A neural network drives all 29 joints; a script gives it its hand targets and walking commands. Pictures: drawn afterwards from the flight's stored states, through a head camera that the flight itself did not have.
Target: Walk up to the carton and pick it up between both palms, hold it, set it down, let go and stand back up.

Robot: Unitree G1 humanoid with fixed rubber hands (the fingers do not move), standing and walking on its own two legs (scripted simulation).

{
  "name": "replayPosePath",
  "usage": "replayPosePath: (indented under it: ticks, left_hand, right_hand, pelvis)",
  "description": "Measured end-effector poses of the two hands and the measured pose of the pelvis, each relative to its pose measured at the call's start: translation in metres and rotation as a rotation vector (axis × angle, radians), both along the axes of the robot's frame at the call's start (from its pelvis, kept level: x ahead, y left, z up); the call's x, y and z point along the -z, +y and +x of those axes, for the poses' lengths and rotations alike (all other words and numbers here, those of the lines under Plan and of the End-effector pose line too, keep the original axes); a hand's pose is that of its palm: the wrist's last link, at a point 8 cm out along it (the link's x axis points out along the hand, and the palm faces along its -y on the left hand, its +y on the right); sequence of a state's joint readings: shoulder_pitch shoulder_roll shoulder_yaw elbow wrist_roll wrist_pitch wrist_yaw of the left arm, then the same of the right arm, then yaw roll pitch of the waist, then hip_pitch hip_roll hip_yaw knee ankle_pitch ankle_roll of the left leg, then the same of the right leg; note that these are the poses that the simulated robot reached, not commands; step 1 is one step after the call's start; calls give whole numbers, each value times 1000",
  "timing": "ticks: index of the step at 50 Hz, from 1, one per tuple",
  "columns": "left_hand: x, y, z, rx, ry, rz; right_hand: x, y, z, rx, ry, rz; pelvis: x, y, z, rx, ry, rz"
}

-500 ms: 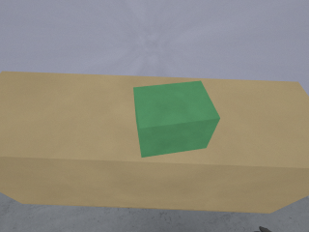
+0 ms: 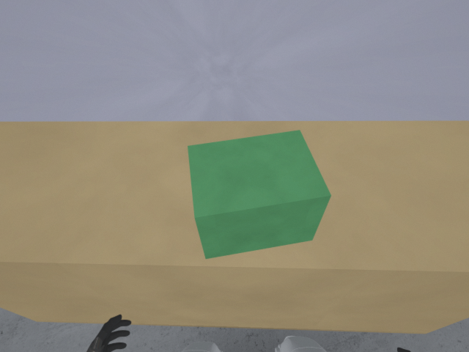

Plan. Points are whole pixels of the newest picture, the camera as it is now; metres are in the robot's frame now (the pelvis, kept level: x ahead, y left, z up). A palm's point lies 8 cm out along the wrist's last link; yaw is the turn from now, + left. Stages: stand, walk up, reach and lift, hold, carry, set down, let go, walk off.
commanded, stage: walk up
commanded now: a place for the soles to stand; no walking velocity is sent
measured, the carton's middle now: (252, 195) +0.42 -0.01 -0.02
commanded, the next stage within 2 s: reach and lift in 1.46 s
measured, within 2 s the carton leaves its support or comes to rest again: neither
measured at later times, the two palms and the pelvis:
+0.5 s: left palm out of the picture +0.11 +0.27 -0.09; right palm out of the picture +0.10 -0.28 -0.08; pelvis -0.01 +0.01 +0.00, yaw +0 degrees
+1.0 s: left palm out of the picture +0.13 +0.26 -0.08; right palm out of the picture +0.09 -0.28 -0.09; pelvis -0.02 +0.00 +0.00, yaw +0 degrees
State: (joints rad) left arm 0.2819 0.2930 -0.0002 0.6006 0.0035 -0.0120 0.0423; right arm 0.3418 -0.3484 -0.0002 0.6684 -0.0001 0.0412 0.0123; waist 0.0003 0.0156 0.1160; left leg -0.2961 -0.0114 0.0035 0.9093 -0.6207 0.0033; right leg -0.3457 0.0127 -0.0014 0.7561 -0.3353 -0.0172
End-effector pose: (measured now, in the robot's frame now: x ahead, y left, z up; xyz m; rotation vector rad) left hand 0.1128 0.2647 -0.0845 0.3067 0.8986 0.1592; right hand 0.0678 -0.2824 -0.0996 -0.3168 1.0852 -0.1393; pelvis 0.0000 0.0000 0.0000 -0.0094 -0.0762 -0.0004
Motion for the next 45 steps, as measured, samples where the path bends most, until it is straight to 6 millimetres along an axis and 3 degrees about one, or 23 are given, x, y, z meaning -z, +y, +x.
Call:
replayPosePath:
  ticks: [6, 13, 37, 45]
  left_hand:
    - [6, 12, -15, -12, 39, -6]
    - [9, 15, -18, -5, 58, -36]
    - [-4, 0, 18, 35, -26, -35]
    - [-7, -1, 17, 37, -38, -34]
  right_hand:
    - [-7, 9, 28, -29, -84, -15]
    - [-20, 14, 28, -33, -108, -33]
    - [-14, 2, 31, -22, -84, -22]
    - [-15, 1, 33, -22, -101, -21]
  pelvis:
    - [2, 11, -3, -1, -4, -15]
    - [-3, 17, -6, 4, -2, -19]
    - [-5, 6, -2, 6, 6, 0]
    - [-5, 5, -10, 6, -4, 1]
